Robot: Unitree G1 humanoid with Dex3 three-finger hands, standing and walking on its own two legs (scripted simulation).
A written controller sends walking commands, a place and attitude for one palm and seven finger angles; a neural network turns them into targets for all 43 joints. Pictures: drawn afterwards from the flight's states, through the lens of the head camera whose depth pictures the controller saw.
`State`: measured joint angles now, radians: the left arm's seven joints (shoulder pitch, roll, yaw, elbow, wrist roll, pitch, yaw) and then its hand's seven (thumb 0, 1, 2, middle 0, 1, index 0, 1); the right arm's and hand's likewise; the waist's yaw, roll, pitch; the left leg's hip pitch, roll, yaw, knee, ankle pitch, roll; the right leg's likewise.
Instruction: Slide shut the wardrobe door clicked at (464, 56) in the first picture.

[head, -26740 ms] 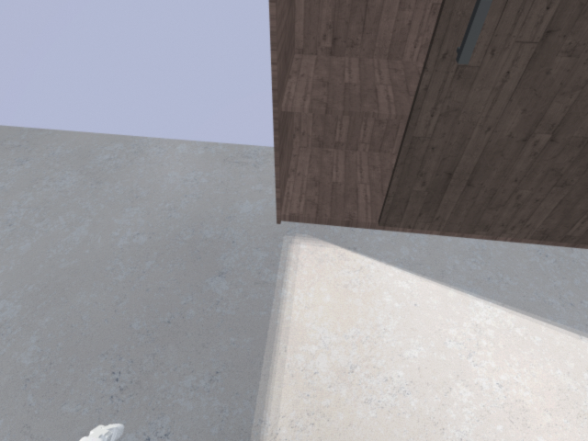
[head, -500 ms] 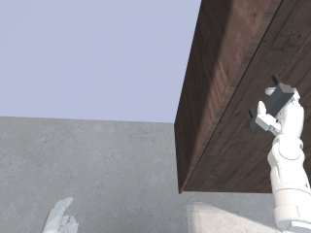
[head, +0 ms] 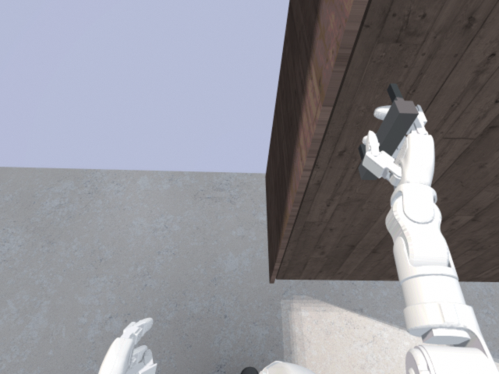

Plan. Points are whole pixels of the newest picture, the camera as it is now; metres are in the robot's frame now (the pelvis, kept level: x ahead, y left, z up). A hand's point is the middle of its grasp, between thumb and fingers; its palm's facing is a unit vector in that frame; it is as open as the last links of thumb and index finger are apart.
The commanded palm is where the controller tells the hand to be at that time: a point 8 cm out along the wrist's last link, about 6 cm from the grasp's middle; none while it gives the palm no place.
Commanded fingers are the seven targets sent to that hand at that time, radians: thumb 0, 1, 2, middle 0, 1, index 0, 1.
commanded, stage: stop walking and hold the door there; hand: right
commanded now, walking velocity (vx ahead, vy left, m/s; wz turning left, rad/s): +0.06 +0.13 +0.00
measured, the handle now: (380, 134) +0.46 -0.20 +0.12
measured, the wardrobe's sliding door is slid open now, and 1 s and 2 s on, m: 0.00 0.00 0.00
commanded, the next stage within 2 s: loosen the grip on the handle in 1.14 s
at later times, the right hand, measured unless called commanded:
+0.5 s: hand (373, 155) +0.41 -0.17 +0.13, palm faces +0.13 +0.99 -0.06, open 6.2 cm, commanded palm +0.38 -0.18 +0.12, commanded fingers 0.00 -0.90 -0.90 0.45 1.40 0.45 1.40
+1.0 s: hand (369, 153) +0.42 -0.17 +0.13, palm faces +0.31 +0.94 -0.14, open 6.4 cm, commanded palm +0.38 -0.19 +0.12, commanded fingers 0.00 -0.90 -0.90 0.45 1.40 0.45 1.40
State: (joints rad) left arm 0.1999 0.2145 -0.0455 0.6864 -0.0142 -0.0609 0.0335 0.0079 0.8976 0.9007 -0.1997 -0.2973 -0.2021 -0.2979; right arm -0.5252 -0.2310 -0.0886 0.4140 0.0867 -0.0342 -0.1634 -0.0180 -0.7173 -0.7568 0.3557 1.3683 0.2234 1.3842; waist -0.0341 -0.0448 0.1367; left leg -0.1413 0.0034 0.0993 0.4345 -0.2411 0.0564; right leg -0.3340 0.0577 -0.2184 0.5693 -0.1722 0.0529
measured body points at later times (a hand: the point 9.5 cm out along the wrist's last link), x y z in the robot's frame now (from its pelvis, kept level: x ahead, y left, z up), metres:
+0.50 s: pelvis +0.02 -0.02 +0.02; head +0.05 -0.06 +0.47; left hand +0.17 +0.19 -0.08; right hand +0.39 -0.22 +0.13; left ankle +0.01 +0.15 -0.67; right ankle +0.06 -0.07 -0.74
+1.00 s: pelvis +0.05 +0.04 +0.00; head +0.07 +0.05 +0.45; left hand +0.19 +0.30 -0.10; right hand +0.39 -0.22 +0.14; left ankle +0.02 +0.12 -0.74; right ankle +0.06 -0.07 -0.74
